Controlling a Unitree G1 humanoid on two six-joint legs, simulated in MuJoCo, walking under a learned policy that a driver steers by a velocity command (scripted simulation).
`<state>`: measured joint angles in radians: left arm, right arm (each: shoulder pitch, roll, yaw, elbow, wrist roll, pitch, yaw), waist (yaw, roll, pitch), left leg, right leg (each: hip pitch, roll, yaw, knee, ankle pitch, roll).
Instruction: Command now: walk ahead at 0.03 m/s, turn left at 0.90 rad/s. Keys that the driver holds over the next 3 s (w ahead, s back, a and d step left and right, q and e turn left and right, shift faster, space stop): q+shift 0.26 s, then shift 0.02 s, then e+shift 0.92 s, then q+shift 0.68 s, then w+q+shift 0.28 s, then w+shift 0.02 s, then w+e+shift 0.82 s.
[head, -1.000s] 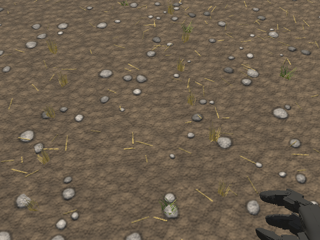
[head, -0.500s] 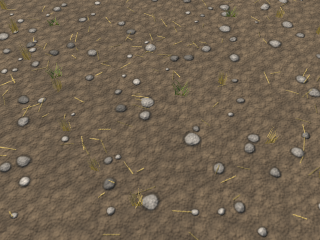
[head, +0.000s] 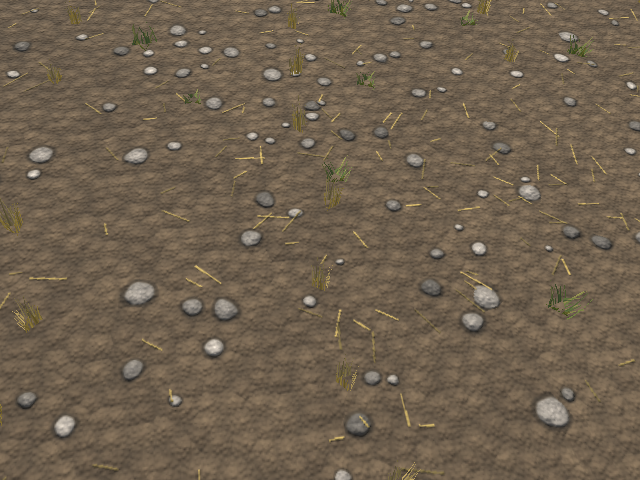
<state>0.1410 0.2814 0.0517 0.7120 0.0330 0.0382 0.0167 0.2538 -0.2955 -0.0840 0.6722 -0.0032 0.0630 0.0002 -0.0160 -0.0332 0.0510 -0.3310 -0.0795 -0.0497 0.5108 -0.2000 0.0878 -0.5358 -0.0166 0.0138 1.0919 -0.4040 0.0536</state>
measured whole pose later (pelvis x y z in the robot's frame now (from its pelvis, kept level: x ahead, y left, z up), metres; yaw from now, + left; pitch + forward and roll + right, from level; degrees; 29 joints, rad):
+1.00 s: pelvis +0.02 -0.01 +0.01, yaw -9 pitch +0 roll +0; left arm 0.23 0.36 0.10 0.75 0.01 0.09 -0.05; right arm 0.18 -0.27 -0.01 0.69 -0.03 0.02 -0.05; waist 0.01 -0.05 0.06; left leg -0.14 -0.03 0.07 0.39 -0.26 0.06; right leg -0.51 0.03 0.05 1.09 -0.39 0.06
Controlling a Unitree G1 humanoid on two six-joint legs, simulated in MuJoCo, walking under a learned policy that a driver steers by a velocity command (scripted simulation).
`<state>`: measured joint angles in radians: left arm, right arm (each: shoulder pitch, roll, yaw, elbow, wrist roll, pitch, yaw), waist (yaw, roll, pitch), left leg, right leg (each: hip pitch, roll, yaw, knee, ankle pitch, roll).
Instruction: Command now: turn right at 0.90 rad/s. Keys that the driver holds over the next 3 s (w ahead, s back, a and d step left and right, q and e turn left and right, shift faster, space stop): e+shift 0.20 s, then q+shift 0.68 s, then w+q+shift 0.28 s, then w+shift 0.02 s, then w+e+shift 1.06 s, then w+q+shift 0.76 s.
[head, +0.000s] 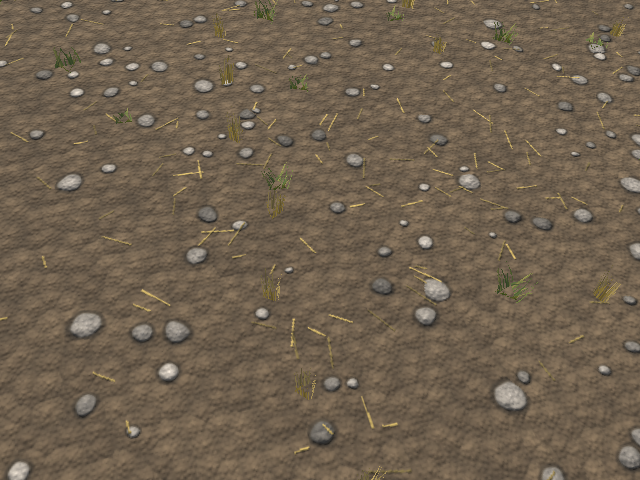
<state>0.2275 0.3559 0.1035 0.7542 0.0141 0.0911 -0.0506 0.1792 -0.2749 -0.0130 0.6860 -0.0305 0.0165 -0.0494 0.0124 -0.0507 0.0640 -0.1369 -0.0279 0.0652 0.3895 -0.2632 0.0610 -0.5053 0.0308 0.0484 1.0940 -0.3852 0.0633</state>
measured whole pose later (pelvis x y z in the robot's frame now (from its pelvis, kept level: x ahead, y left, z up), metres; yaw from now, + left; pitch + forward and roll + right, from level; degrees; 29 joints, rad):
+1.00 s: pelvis +0.02 -0.01 +0.00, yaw +16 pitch +2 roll -2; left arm 0.19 0.32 0.05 0.70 0.05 0.05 -0.02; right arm 0.28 -0.32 -0.08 0.66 -0.01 0.05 0.02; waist -0.01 -0.04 0.03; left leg -0.23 -0.09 -0.09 0.44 -0.23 0.11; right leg -0.51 -0.04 0.03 1.02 -0.34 0.06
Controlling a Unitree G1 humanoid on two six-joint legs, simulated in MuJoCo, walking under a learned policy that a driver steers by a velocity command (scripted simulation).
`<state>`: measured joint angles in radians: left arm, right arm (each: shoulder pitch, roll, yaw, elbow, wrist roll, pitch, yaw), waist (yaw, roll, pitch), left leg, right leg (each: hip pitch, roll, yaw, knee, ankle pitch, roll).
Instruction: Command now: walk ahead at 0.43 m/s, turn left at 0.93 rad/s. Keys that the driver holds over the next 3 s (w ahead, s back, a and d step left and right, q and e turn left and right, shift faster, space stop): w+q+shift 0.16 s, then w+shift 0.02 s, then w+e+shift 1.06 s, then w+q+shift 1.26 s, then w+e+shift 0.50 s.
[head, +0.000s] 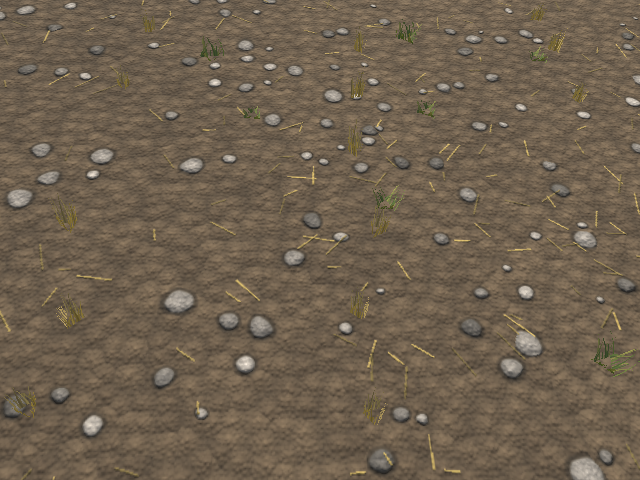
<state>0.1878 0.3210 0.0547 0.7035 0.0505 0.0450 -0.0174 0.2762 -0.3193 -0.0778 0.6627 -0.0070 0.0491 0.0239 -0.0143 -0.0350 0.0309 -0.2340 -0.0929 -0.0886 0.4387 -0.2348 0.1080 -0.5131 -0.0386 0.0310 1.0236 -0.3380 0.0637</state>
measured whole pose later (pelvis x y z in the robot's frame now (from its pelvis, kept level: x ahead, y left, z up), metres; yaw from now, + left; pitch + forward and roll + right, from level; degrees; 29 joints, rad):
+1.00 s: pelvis +0.60 +0.01 -0.02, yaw -17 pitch +2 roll +2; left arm -0.02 0.35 0.05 0.63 0.03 0.00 -0.10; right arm 0.49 -0.32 -0.06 0.87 -0.03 -0.11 -0.01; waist -0.07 -0.03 0.01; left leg 0.18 -0.01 0.25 0.20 -0.41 -0.03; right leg -0.83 -0.07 -0.09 0.94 -0.03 -0.12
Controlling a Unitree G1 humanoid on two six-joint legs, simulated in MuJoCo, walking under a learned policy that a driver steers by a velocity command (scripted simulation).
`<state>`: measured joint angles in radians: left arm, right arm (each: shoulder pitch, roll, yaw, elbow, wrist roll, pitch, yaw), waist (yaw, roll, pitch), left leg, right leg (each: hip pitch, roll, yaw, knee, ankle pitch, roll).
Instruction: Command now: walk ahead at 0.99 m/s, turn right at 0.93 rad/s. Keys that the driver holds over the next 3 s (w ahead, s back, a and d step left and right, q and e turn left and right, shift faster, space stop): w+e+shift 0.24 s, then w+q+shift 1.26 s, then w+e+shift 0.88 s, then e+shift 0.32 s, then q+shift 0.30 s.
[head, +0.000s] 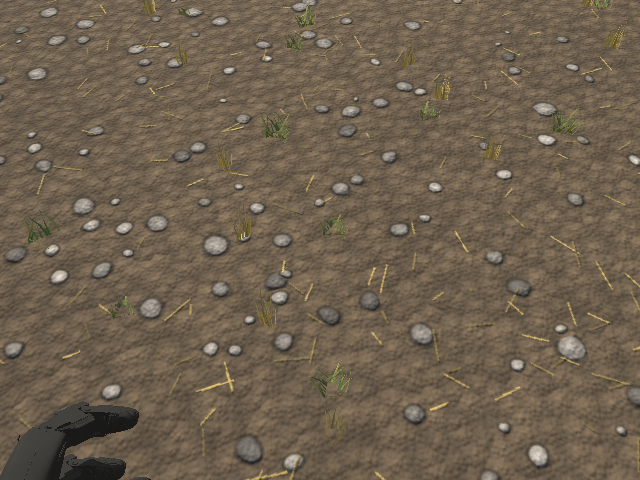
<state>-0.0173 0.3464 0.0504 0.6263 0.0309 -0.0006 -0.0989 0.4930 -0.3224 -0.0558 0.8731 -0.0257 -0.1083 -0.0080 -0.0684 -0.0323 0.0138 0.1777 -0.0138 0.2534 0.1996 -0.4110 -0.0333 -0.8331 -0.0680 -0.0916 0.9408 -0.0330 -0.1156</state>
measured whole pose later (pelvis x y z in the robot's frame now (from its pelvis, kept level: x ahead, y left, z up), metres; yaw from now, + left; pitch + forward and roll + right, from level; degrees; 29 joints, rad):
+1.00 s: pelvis +0.97 -0.11 -0.01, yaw +8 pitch +3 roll +0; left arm -0.05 0.26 -0.05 0.56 0.05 -0.10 0.00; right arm 0.50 -0.34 -0.09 0.87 0.00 -0.07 0.01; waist -0.14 0.01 0.02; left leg 0.03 -0.15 -0.29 0.64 -0.49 0.12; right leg -0.54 -0.02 0.05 0.53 -0.07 0.02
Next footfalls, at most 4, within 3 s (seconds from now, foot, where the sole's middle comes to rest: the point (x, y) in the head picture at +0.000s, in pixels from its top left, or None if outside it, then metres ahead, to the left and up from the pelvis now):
0.12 right None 0.29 -0.05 -0.76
0.56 left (323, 347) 0.76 -0.03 -0.76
0.98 right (392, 212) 1.16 -0.24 -0.76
1.42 left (271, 137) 1.49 0.08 -0.76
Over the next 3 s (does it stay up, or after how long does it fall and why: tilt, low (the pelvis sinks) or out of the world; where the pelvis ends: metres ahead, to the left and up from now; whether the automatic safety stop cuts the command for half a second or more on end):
stays up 2.50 0.46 0.02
